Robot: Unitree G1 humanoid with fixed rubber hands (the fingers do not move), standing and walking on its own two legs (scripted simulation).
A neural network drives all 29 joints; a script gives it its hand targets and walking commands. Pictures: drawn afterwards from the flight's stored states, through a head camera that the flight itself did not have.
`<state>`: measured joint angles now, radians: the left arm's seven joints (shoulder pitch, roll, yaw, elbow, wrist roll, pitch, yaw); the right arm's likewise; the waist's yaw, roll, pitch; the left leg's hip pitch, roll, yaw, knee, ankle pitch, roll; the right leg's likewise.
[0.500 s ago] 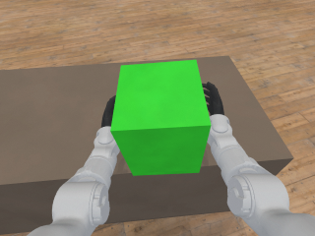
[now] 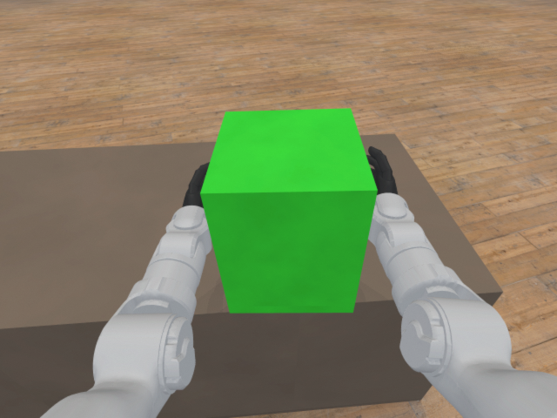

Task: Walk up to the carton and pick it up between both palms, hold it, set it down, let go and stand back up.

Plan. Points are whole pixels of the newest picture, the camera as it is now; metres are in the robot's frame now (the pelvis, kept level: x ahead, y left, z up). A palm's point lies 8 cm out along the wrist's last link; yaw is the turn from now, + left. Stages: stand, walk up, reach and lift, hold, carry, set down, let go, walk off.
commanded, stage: reach and lift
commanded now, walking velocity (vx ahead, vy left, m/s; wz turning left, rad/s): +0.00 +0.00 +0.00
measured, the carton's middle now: (289, 212) +0.40 +0.00 +0.12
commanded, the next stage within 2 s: hold in 1.38 s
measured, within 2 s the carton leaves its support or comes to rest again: neither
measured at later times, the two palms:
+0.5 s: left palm (191, 195) +0.38 +0.15 +0.17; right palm (392, 188) +0.37 -0.14 +0.18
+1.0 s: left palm (196, 187) +0.39 +0.14 +0.18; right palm (395, 183) +0.38 -0.15 +0.18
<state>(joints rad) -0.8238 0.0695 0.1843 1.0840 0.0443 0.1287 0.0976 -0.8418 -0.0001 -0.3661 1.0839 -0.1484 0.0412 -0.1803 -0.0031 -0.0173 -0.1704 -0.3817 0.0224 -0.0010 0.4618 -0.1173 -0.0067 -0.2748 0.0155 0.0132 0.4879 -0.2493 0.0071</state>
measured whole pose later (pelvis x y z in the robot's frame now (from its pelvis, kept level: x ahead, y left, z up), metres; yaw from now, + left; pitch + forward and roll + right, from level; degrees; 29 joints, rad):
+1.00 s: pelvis +0.00 -0.01 +0.00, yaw +0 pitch -6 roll +0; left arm -0.81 0.06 0.21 0.70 0.15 0.51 0.05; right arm -0.84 -0.01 -0.26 0.89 -0.01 0.25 -0.20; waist -0.03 -0.04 -0.04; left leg -0.21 0.02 0.00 0.42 -0.11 -0.01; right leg -0.10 0.02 0.01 0.45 -0.25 0.00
